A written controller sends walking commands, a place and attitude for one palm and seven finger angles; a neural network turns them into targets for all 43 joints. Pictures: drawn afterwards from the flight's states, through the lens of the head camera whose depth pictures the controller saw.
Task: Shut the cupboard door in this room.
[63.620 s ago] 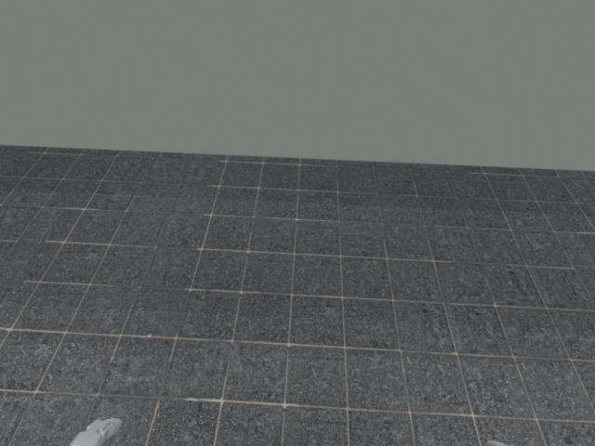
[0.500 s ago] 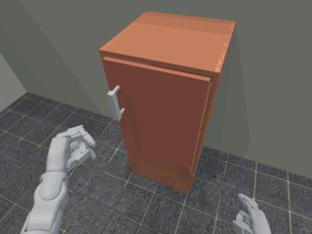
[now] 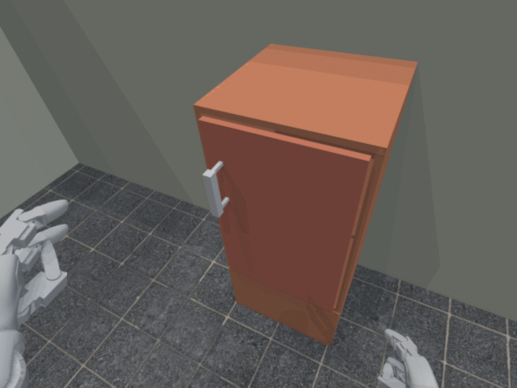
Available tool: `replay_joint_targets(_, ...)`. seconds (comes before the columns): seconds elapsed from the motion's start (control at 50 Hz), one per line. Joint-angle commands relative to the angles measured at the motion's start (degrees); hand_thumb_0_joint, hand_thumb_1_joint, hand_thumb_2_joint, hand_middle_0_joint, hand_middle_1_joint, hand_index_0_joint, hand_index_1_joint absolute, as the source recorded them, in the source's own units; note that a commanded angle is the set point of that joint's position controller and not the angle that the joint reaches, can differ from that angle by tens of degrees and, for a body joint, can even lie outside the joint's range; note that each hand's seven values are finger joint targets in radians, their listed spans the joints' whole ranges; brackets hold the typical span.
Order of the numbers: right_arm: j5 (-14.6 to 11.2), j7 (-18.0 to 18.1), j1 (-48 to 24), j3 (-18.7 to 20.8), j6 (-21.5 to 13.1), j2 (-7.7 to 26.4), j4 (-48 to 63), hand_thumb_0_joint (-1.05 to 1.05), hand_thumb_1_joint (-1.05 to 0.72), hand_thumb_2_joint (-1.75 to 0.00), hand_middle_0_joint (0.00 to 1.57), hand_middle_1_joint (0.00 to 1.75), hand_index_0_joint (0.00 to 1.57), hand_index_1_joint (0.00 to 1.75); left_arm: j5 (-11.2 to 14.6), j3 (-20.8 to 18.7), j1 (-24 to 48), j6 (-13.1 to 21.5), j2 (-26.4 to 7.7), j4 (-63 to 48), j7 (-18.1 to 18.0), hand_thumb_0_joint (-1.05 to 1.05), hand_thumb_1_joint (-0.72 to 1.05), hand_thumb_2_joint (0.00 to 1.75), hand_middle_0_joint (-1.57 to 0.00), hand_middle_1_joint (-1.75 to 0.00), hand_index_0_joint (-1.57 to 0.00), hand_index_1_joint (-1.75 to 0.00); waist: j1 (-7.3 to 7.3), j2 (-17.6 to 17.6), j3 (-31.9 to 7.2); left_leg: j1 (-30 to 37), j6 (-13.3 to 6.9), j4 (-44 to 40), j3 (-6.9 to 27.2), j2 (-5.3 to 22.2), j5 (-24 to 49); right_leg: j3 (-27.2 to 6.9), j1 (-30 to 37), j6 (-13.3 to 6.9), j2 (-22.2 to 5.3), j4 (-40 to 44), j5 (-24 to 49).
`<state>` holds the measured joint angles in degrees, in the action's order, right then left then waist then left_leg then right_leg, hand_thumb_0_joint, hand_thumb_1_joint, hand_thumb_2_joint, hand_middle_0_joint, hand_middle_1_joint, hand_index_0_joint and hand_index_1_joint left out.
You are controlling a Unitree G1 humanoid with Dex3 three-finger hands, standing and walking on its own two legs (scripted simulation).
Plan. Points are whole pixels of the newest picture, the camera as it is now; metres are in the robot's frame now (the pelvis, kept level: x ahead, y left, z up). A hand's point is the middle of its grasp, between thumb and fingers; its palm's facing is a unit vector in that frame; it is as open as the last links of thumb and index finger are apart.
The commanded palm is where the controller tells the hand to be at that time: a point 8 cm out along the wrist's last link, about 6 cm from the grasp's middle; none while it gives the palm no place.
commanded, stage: draw the hand back to the body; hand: left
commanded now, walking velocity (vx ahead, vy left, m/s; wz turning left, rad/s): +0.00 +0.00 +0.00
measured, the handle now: (218, 189) +0.56 +0.18 -0.04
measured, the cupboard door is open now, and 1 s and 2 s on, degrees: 0 0 0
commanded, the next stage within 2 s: step back with the hand held close in 0.38 s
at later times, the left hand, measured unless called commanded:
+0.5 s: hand (59, 283) +0.18 +0.26 +0.16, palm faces +0.46 -0.79 -0.40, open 7.4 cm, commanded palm +0.13 +0.29 +0.17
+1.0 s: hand (24, 309) +0.15 +0.28 +0.16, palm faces +0.38 -0.78 -0.49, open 7.4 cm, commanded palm +0.09 +0.32 +0.17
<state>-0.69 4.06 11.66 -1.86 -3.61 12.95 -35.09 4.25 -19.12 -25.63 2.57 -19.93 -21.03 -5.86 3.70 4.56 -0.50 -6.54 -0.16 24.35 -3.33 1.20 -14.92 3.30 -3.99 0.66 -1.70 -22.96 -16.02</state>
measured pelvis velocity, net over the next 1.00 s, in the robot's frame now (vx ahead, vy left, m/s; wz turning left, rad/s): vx -0.06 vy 0.02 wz -0.03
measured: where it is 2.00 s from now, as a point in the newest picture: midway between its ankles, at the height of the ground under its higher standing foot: outside the picture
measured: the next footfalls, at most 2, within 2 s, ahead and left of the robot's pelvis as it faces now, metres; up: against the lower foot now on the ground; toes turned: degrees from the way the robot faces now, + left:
right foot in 1.76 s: -0.28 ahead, -0.06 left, +0.00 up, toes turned -7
left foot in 1.90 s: -0.12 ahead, +0.12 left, +0.00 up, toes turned +3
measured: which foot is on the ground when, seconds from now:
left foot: down 0.00-1.00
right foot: down 0.00-1.00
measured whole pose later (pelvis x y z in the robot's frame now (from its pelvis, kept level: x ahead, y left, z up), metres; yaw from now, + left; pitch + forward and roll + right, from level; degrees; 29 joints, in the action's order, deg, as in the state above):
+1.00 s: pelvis -0.06 +0.02 -0.01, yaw -2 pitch +0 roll -1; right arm -1.1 5.6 10.1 0.2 1.5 13.1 -30.1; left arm 4.2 -24.2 -31.7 8.1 -24.8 -26.9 -7.4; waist 0.0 1.6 0.2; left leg -17.1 -2.2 28.4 -5.4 0.9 -11.7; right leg 1.0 -15.4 2.1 -2.3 -27.4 -12.0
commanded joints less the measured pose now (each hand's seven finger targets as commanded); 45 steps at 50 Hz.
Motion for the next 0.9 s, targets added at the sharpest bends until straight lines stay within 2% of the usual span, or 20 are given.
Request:
replay_joint_targets(0.0,0.0,0.2,-7.6,2.4,-3.8,5.2,9.1,0.0,-0.9,-0.9,0.2,0.3,0.2,0.3,0.1,-7.4,1.9,4.3,-9.9,-12.1,-0.7,0.0,0.9,0.9,-0.2,-0.3,-0.2,-0.3,-0.15,-2.7,-3.2,1.9,-0.8,-2.1,1.0,0.4,18.6,0.0,-2.0,-0.9,1.4,1.8,18.3)
replay_joint_targets(0.06,0.0,0.4,-7.2,3.0,-4.0,6.1,8.4,0.0,-0.9,-0.9,0.2,0.3,0.2,0.3,-0.1,-5.2,3.4,3.9,-7.8,-9.1,-0.4,0.0,0.9,0.9,-0.2,-0.3,-0.2,-0.3,-0.96,-4.0,0.4,1.5,-1.1,-2.7,1.0,0.5,15.5,-0.2,-4.6,-0.7,1.5,3.3,15.6)
replay_joint_targets(0.1,-0.1,0.6,-7.0,3.0,-3.7,6.2,8.5,0.0,-0.9,-0.9,0.2,0.3,0.2,0.3,-0.2,-5.2,5.4,3.8,-8.4,-8.8,-0.6,0.0,0.9,0.9,-0.2,-0.3,-0.2,-0.3,-1.0,-3.5,0.0,1.6,-1.2,-3.1,1.0,0.4,13.5,-0.3,-4.6,-0.7,1.2,3.0,13.3)
replay_joint_targets(0.14,0.0,0.8,-7.2,3.2,-3.9,6.2,8.5,0.0,-0.9,-0.9,0.2,0.3,0.2,0.3,-0.4,-6.0,5.8,4.4,-9.4,-10.1,-0.9,0.0,0.9,0.9,-0.2,-0.3,-0.2,-0.3,-0.64,-4.1,-2.8,2.6,-1.5,-2.9,0.9,0.1,13.5,-0.5,-3.6,-0.7,1.2,2.8,13.4)
replay_joint_targets(0.18,0.1,1.1,-7.6,3.2,-4.4,6.0,8.7,0.0,-0.9,-0.9,0.2,0.3,0.2,0.3,-0.4,-7.1,6.5,4.9,-11.0,-12.7,-1.1,0.0,0.9,0.9,-0.2,-0.3,-0.2,-0.3,-0.06,-2.7,-5.9,3.3,-1.7,-2.7,1.0,-0.2,14.4,-0.9,-1.6,-0.8,1.0,2.3,14.6)
replay_joint_targets(0.22,0.2,1.1,-7.9,2.9,-4.9,5.5,8.7,0.0,-0.9,-0.9,0.2,0.3,0.2,0.3,-0.5,-7.6,5.8,5.3,-11.5,-14.1,-1.4,0.0,0.9,0.9,-0.2,-0.3,-0.2,-0.3,0.28,-0.8,-6.7,3.3,-1.5,-2.4,0.9,-0.5,14.5,-0.9,-1.0,-0.9,1.0,2.2,15.0)
replay_joint_targets(0.26,0.3,1.2,-8.4,2.8,-5.4,5.6,8.4,0.0,-0.9,-0.9,0.2,0.3,0.2,0.3,-0.4,-8.7,5.1,5.3,-12.7,-14.3,-1.5,0.0,0.9,0.9,-0.2,-0.3,-0.2,-0.3,0.57,0.1,-5.4,2.8,-1.4,-2.3,1.0,-0.5,14.0,-1.2,-1.2,-1.0,1.1,3.3,14.8)
replay_joint_targets(0.34,0.1,1.0,-8.2,2.6,-5.7,5.1,8.2,0.0,-0.9,-0.9,0.2,0.3,0.2,0.3,-0.4,-8.0,4.9,5.6,-11.2,-13.3,-1.5,0.0,0.9,0.9,-0.2,-0.3,-0.2,-0.3,0.09,1.1,-1.8,1.7,-0.9,-2.9,0.9,-0.3,12.6,-0.9,-2.6,-1.1,1.2,3.4,13.1)
replay_joint_targets(0.38,0.0,1.1,-8.0,2.5,-5.6,5.2,8.1,0.0,-0.9,-0.9,0.2,0.3,0.2,0.3,-0.1,-7.8,4.5,5.2,-10.6,-11.1,-1.2,0.0,0.9,0.9,-0.2,-0.3,-0.2,-0.3,-0.09,-0.2,0.3,1.2,-1.0,-3.4,0.9,-0.1,11.7,-1.0,-3.4,-1.0,1.3,4.2,12.0)
replay_joint_targets(0.46,0.0,1.0,-8.0,3.1,-5.3,5.6,8.1,0.0,-0.9,-0.9,0.2,0.3,0.2,0.3,0.2,-7.5,3.4,5.2,-9.9,-9.0,-0.5,0.0,0.9,0.9,-0.2,-0.3,-0.2,-0.3,0.0,-2.7,0.7,1.7,-1.2,-3.7,0.8,0.1,11.3,-1.1,-4.1,-0.8,1.7,5.1,11.3)
replay_joint_targets(0.48,-0.1,0.9,-7.8,3.0,-5.1,5.6,8.3,0.0,-0.9,-0.9,0.2,0.3,0.2,0.3,0.3,-7.3,3.8,5.4,-9.8,-9.6,-0.5,0.0,0.9,0.9,-0.2,-0.3,-0.2,-0.3,-0.13,-2.2,-1.0,2.1,-1.3,-3.7,0.7,0.1,11.2,-1.3,-3.2,-0.8,1.3,4.4,11.2)
replay_joint_targets(0.5,-0.3,0.6,-7.9,3.5,-3.9,6.9,9.9,0.0,-0.9,-0.9,0.2,0.3,0.2,0.3,-0.3,-12.3,9.6,7.6,-15.4,-13.3,-1.0,0.0,0.9,0.9,-0.2,-0.3,-0.2,-0.3,-2.09,-2.8,0.9,-2.6,-2.1,0.2,0.9,1.4,7.0,-6.6,-8.5,-1.2,-2.3,7.6,13.2)
replay_joint_targets(0.52,0.1,0.7,-7.6,3.6,-3.3,6.5,8.7,0.0,-0.9,-0.9,0.2,0.3,0.2,0.3,-0.3,-10.0,4.8,8.2,-12.6,-9.4,-0.8,0.0,0.9,0.9,-0.2,-0.3,-0.2,-0.3,-2.63,-5.5,-0.4,-2.7,-2.0,1.9,1.5,1.0,6.2,-7.1,-9.0,-1.8,-3.9,8.0,13.3)
replay_joint_targets(0.54,0.2,0.6,-8.1,3.7,-2.8,6.3,8.8,0.0,-0.9,-0.9,0.2,0.3,0.2,0.3,-0.4,-8.7,3.6,8.1,-11.7,-9.3,-0.7,0.0,0.9,0.9,-0.2,-0.3,-0.2,-0.3,-2.62,-6.0,-0.4,-2.3,-2.0,2.6,1.3,0.8,6.3,-8.1,-10.0,-2.0,-4.8,8.4,14.7)
replay_joint_targets(0.58,0.3,0.7,-7.8,4.0,-2.0,6.3,9.1,0.0,-0.9,-0.9,0.2,0.3,0.2,0.3,-0.7,-9.0,2.2,9.0,-12.2,-10.8,-0.9,0.0,0.9,0.9,-0.2,-0.3,-0.2,-0.3,-2.79,-5.4,-3.3,-2.8,-1.6,3.0,1.2,0.7,8.4,-6.9,-8.4,-2.2,-5.4,6.2,18.4)
replay_joint_targets(0.66,0.3,1.3,-7.6,4.8,-0.4,7.2,10.6,0.0,-0.9,-0.9,0.2,0.3,0.2,0.3,-0.5,-11.0,-0.9,9.6,-13.9,-14.5,-1.6,0.0,0.9,0.9,-0.2,-0.3,-0.2,-0.3,-2.65,-1.6,-9.1,-0.7,-1.5,0.4,1.6,2.0,19.2,-3.7,-5.2,-1.0,-2.7,0.9,24.7)
replay_joint_targets(0.72,0.2,1.8,-7.2,4.8,1.2,7.2,12.3,0.0,-0.9,-0.9,0.2,0.3,0.2,0.3,-0.1,-12.5,-3.1,9.4,-15.1,-17.2,-2.1,0.0,0.9,0.9,-0.2,-0.3,-0.2,-0.3,-2.65,-1.4,-12.2,-0.9,-1.4,0.5,2.4,3.1,28.7,-2.4,-2.5,-0.5,-1.1,-3.2,29.6)
replay_joint_targets(0.76,0.1,1.9,-7.3,4.9,1.9,7.3,12.8,0.0,-0.9,-0.9,0.2,0.3,0.2,0.3,0.2,-13.7,-5.0,9.0,-16.0,-16.9,-2.2,0.0,0.9,0.9,-0.2,-0.3,-0.2,-0.3,-2.45,-1.2,-13.1,-1.2,-1.4,0.8,2.5,3.5,31.4,-2.4,-2.2,-0.3,-0.9,-4.7,31.5)
replay_joint_targets(0.82,-0.2,1.9,-6.7,4.9,2.7,7.2,13.6,0.0,-0.9,-0.9,0.2,0.3,0.2,0.3,0.4,-12.9,-6.7,8.5,-14.7,-16.4,-2.3,0.0,0.9,0.9,-0.2,-0.3,-0.2,-0.3,-2.79,-1.9,-11.5,-4.5,-1.2,0.1,2.7,4.2,28.4,-2.8,-2.3,-0.2,-0.7,-5.5,29.9)
replay_joint_targets(0.88,-0.1,2.0,-6.3,4.9,2.6,7.4,13.7,0.0,-0.9,-0.9,0.2,0.3,0.2,0.3,0.2,-12.2,-7.0,8.7,-13.9,-16.4,-2.4,0.0,0.9,0.9,-0.2,-0.3,-0.2,-0.3,-2.92,-0.1,-9.8,-8.3,-1.5,-1.9,3.5,4.8,21.2,-3.1,-2.7,0.0,-0.2,-6.0,24.0)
